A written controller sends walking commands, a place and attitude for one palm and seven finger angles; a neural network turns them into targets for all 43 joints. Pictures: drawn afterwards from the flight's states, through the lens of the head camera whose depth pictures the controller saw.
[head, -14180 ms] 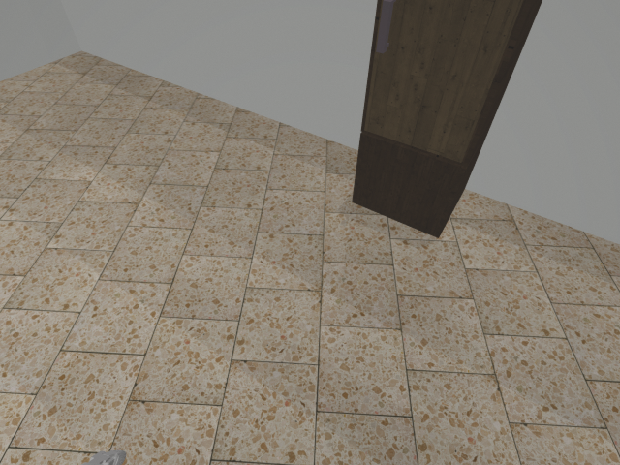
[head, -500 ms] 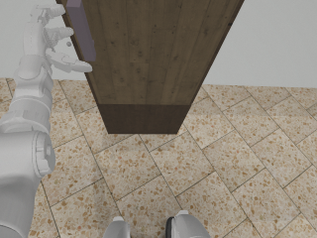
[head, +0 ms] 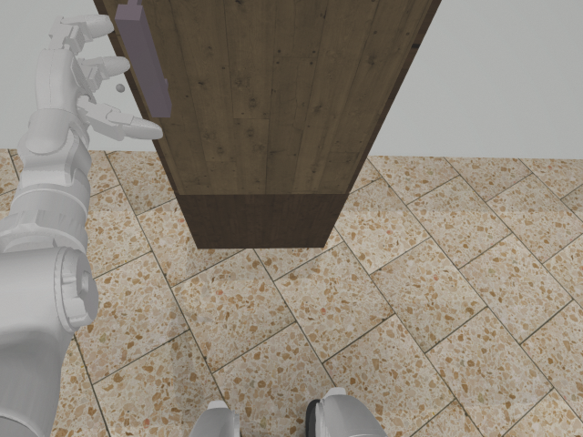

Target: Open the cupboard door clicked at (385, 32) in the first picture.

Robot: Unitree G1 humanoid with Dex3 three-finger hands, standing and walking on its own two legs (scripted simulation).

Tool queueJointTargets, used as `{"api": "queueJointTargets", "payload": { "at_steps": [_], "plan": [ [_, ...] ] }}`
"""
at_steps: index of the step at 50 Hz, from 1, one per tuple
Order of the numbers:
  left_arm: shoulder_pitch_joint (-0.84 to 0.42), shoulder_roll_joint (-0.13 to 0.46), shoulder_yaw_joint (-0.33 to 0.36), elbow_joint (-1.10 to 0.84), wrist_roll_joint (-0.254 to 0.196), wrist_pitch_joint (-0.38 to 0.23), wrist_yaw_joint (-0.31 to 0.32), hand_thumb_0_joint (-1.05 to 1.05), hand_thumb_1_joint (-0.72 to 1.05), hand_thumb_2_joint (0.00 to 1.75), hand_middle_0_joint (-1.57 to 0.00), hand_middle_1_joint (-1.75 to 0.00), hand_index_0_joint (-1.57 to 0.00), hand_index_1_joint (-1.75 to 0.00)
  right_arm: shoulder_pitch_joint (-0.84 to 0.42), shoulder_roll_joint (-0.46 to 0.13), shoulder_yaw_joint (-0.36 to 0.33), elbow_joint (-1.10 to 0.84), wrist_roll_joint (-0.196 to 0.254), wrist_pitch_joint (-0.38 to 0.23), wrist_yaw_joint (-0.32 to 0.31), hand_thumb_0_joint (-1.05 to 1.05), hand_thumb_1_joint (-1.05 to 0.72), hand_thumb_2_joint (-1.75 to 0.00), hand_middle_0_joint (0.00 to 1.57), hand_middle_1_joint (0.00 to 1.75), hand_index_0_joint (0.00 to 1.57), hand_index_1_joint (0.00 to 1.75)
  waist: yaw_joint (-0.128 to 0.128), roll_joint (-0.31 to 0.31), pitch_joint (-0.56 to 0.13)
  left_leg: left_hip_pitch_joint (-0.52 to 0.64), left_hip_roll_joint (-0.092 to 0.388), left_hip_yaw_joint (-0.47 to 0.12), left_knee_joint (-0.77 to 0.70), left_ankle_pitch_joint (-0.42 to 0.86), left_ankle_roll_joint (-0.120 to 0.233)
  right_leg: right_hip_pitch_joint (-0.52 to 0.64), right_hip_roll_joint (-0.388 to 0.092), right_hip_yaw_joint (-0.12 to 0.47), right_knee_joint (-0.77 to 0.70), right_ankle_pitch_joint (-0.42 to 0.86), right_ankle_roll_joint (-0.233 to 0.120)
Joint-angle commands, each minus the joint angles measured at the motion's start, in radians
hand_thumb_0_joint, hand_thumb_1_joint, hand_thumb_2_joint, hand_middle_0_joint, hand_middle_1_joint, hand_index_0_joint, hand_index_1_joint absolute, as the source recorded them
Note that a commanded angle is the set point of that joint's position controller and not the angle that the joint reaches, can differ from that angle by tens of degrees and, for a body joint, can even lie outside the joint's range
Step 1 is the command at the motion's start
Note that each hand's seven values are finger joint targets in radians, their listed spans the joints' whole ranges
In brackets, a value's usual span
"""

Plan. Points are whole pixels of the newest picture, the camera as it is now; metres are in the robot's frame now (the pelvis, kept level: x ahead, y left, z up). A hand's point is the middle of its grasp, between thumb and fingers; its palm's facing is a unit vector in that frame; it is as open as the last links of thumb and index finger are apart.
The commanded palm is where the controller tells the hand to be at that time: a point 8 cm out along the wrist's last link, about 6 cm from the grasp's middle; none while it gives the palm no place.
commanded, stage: move the hooked fingers beside the handle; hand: left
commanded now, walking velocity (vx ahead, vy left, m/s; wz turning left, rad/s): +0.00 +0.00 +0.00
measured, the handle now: (149, 57) +0.59 +0.15 +0.11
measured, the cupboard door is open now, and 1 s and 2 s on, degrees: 1 3 3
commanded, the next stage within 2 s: none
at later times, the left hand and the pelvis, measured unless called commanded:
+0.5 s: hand (114, 93) +0.53 +0.19 +0.10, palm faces +0.00 -1.00 -0.04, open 14.8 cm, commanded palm +0.52 +0.21 +0.10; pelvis +0.00 +0.00 +0.00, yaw -1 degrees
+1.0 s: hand (107, 89) +0.53 +0.20 +0.11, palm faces -0.03 -1.00 -0.03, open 14.4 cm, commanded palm +0.52 +0.24 +0.10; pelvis +0.00 +0.00 +0.00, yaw -3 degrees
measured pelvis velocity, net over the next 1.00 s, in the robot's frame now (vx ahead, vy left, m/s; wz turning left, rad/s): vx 0.00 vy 0.00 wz -0.05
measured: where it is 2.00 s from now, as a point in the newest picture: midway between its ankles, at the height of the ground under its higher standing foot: outside the picture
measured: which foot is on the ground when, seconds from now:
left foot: down 0.00-1.00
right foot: down 0.00-1.00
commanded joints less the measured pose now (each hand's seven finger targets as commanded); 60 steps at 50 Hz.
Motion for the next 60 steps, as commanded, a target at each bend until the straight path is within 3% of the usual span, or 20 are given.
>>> {"api": "queueJointTargets", "payload": {
  "at_steps": [1,7,9,11,13,17,19,21,24,25,28,30,34,36,38,42,46,54,57,60],
  "plan": [
    [-0.572,-0.003,-0.058,-0.26,0.022,-0.09,-0.096,0.0,-0.5,0.3,-0.3,-1.2,-0.3,-1.2,0.207,-0.187,-0.064,-0.023,0.002,-0.005,-0.02,0.0,-0.9,-0.9,0.2,0.3,0.2,0.3,-0.125,0.194,-0.492,0.468,-0.018,-0.024,-0.074,0.593,0.016,0.11,0.08,0.024,-0.043,0.38,-0.038],
    [-0.534,0.01,-0.047,-0.324,0.011,-0.103,-0.11,0.0,-0.5,0.3,-0.3,-1.2,-0.3,-1.2,0.197,-0.182,-0.068,-0.031,0.006,0.0,-0.017,0.0,-0.9,-0.9,0.2,0.3,0.2,0.3,-0.1,0.233,-0.551,0.521,-0.014,-0.02,-0.072,0.681,0.01,0.138,0.082,0.027,-0.042,0.428,-0.036],
    [-0.519,0.048,-0.017,-0.301,0.012,-0.099,-0.11,0.0,-0.5,0.3,-0.3,-1.2,-0.3,-1.2,0.196,-0.188,-0.067,-0.032,0.008,0.004,-0.02,0.0,-0.9,-0.9,0.2,0.3,0.2,0.3,-0.099,0.167,-0.519,0.475,-0.015,-0.019,-0.078,0.628,0.015,0.157,0.084,0.026,-0.047,0.419,-0.035],
    [-0.527,0.044,-0.022,-0.287,0.011,-0.096,-0.113,0.0,-0.5,0.3,-0.3,-1.2,-0.3,-1.2,0.193,-0.186,-0.064,-0.035,0.011,0.003,-0.025,0.0,-0.9,-0.9,0.2,0.3,0.2,0.3,-0.109,0.169,-0.486,0.447,-0.02,-0.01,-0.083,0.587,0.023,0.161,0.082,0.031,-0.053,0.417,-0.036],
    [-0.511,0.11,0.028,-0.257,0.015,-0.092,-0.115,0.0,-0.5,0.3,-0.3,-1.2,-0.3,-1.2,0.195,-0.192,-0.062,-0.032,0.012,0.005,-0.029,0.0,-0.9,-0.9,0.2,0.3,0.2,0.3,-0.101,0.148,-0.479,0.419,-0.021,-0.006,-0.084,0.558,0.024,0.176,0.08,0.035,-0.053,0.415,-0.034],
    [-0.498,0.115,0.03,-0.307,0.009,-0.103,-0.133,0.0,-0.5,0.3,-0.3,-1.2,-0.3,-1.2,0.189,-0.186,-0.063,-0.043,0.012,0.004,-0.031,0.0,-0.9,-0.9,0.2,0.3,0.2,0.3,-0.086,0.215,-0.534,0.469,-0.018,-0.005,-0.078,0.635,0.019,0.184,0.079,0.038,-0.043,0.446,-0.036],
    [-0.463,0.147,0.055,-0.303,0.006,-0.103,-0.138,0.0,-0.5,0.3,-0.3,-1.2,-0.3,-1.2,0.185,-0.19,-0.061,-0.052,0.015,0.008,-0.032,0.0,-0.9,-0.9,0.2,0.3,0.2,0.3,-0.075,0.182,-0.525,0.451,-0.016,-0.005,-0.083,0.628,0.019,0.199,0.08,0.037,-0.045,0.446,-0.035],
    [-0.482,0.106,0.023,-0.311,0.0,-0.103,-0.144,0.0,-0.5,0.3,-0.3,-1.2,-0.3,-1.2,0.181,-0.186,-0.062,-0.057,0.017,0.007,-0.035,0.0,-0.9,-0.9,0.2,0.3,0.2,0.3,-0.09,0.181,-0.5,0.451,-0.016,-0.002,-0.082,0.619,0.024,0.184,0.081,0.037,-0.048,0.438,-0.035],
    [-0.488,0.193,0.076,-0.25,0.012,-0.089,-0.14,0.0,-0.5,0.3,-0.3,-1.2,-0.3,-1.2,0.18,-0.198,-0.056,-0.052,0.02,0.012,-0.043,0.0,-0.9,-0.9,0.2,0.3,0.2,0.3,-0.097,0.135,-0.455,0.361,-0.023,0.006,-0.088,0.497,0.031,0.194,0.078,0.046,-0.053,0.398,-0.03],
    [-0.509,0.164,0.049,-0.262,0.015,-0.087,-0.143,0.0,-0.5,0.3,-0.3,-1.2,-0.3,-1.2,0.177,-0.193,-0.056,-0.054,0.02,0.01,-0.044,0.0,-0.9,-0.9,0.2,0.3,0.2,0.3,-0.104,0.15,-0.462,0.362,-0.025,0.008,-0.09,0.489,0.032,0.194,0.076,0.046,-0.052,0.397,-0.029],
    [-0.491,0.242,0.112,-0.269,0.018,-0.09,-0.148,0.0,-0.5,0.3,-0.3,-1.2,-0.3,-1.2,0.188,-0.199,-0.057,-0.055,0.018,0.01,-0.048,0.0,-0.9,-0.9,0.2,0.3,0.2,0.3,-0.083,0.18,-0.517,0.39,-0.021,0.005,-0.078,0.546,0.027,0.208,0.075,0.049,-0.041,0.426,-0.033],
    [-0.482,0.215,0.09,-0.266,0.016,-0.083,-0.157,0.0,-0.5,0.3,-0.3,-1.2,-0.3,-1.2,0.183,-0.194,-0.054,-0.064,0.018,0.011,-0.047,0.0,-0.9,-0.9,0.2,0.3,0.2,0.3,-0.087,0.183,-0.508,0.386,-0.021,0.008,-0.08,0.544,0.027,0.201,0.076,0.047,-0.042,0.423,-0.031],
    [-0.487,0.277,0.128,-0.246,0.015,-0.076,-0.164,0.0,-0.5,0.3,-0.3,-1.2,-0.3,-1.2,0.188,-0.203,-0.052,-0.066,0.02,0.017,-0.051,0.0,-0.9,-0.9,0.2,0.3,0.2,0.3,-0.089,0.156,-0.482,0.352,-0.018,0.008,-0.082,0.506,0.03,0.2,0.078,0.05,-0.046,0.401,-0.029],
    [-0.491,0.27,0.119,-0.265,0.019,-0.079,-0.166,0.0,-0.5,0.3,-0.3,-1.2,-0.3,-1.2,0.187,-0.202,-0.052,-0.073,0.021,0.015,-0.053,0.0,-0.9,-0.9,0.2,0.3,0.2,0.3,-0.083,0.213,-0.499,0.381,-0.019,0.008,-0.08,0.524,0.028,0.18,0.077,0.049,-0.041,0.388,-0.035],
    [-0.464,0.312,0.157,-0.262,0.019,-0.078,-0.166,0.0,-0.5,0.3,-0.3,-1.2,-0.3,-1.2,0.194,-0.204,-0.054,-0.072,0.019,0.018,-0.051,0.0,-0.9,-0.9,0.2,0.3,0.2,0.3,-0.071,0.192,-0.531,0.384,-0.015,0.008,-0.077,0.54,0.026,0.202,0.079,0.049,-0.04,0.405,-0.032],
    [-0.44,0.308,0.159,-0.284,0.011,-0.081,-0.175,0.0,-0.5,0.3,-0.3,-1.2,-0.3,-1.2,0.191,-0.202,-0.054,-0.084,0.022,0.024,-0.05,0.0,-0.9,-0.9,0.2,0.3,0.2,0.3,-0.064,0.202,-0.54,0.394,-0.014,0.011,-0.081,0.569,0.024,0.214,0.082,0.048,-0.041,0.426,-0.032],
    [-0.416,0.375,0.206,-0.271,0.015,-0.081,-0.174,0.0,-0.5,0.3,-0.3,-1.2,-0.3,-1.2,0.19,-0.208,-0.052,-0.092,0.022,0.031,-0.054,0.0,-0.9,-0.9,0.2,0.3,0.2,0.3,-0.055,0.176,-0.502,0.349,-0.015,0.017,-0.087,0.532,0.03,0.237,0.083,0.053,-0.046,0.42,-0.033],
    [-0.413,0.412,0.211,-0.216,0.03,-0.063,-0.185,0.0,-0.5,0.3,-0.3,-1.2,-0.3,-1.2,0.192,-0.211,-0.047,-0.098,0.027,0.04,-0.059,0.0,-0.9,-0.9,0.2,0.3,0.2,0.3,-0.066,0.154,-0.46,0.296,-0.015,0.022,-0.088,0.479,0.034,0.226,0.08,0.058,-0.048,0.39,-0.027],
    [-0.396,0.465,0.246,-0.207,0.035,-0.06,-0.191,0.0,-0.5,0.3,-0.3,-1.2,-0.3,-1.2,0.194,-0.215,-0.044,-0.107,0.028,0.044,-0.063,0.0,-0.9,-0.9,0.2,0.3,0.2,0.3,-0.052,0.18,-0.483,0.296,-0.016,0.022,-0.088,0.489,0.031,0.235,0.077,0.06,-0.04,0.396,-0.028],
    [-0.359,0.461,0.251,-0.203,0.033,-0.054,-0.201,0.0,-0.5,0.3,-0.3,-1.2,-0.3,-1.2,0.196,-0.215,-0.047,-0.115,0.027,0.048,-0.06,0.0,-0.9,-0.9,0.2,0.3,0.2,0.3,-0.045,0.177,-0.494,0.309,-0.013,0.025,-0.084,0.515,0.029,0.237,0.08,0.057,-0.039,0.409,-0.028]
  ]
}}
